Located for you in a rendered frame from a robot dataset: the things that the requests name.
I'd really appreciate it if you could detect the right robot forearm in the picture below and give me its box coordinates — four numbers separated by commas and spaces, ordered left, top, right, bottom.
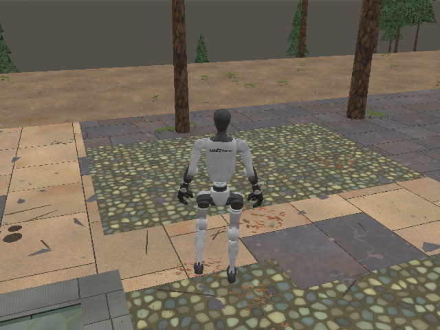
248, 167, 262, 195

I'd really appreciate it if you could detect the robot thigh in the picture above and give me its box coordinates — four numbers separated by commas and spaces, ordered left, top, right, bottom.
197, 190, 211, 230
228, 192, 243, 241

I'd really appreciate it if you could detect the right robot hand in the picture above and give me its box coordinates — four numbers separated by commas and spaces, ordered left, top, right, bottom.
247, 192, 263, 208

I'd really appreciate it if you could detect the left robot upper arm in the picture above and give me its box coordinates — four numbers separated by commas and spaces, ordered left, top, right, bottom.
187, 138, 207, 176

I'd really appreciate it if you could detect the left robot forearm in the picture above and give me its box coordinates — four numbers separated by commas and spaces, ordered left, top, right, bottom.
179, 165, 194, 193

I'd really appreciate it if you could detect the left robot thigh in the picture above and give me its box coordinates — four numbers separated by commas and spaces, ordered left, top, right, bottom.
197, 190, 211, 230

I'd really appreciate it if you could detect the right robot upper arm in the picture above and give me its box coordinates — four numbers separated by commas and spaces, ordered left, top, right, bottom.
236, 139, 255, 177

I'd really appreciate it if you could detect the right robot thigh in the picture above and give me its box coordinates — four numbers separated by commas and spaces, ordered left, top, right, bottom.
228, 192, 243, 241

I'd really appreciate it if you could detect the left robot hand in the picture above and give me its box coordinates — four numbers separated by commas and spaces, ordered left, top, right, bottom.
177, 190, 193, 205

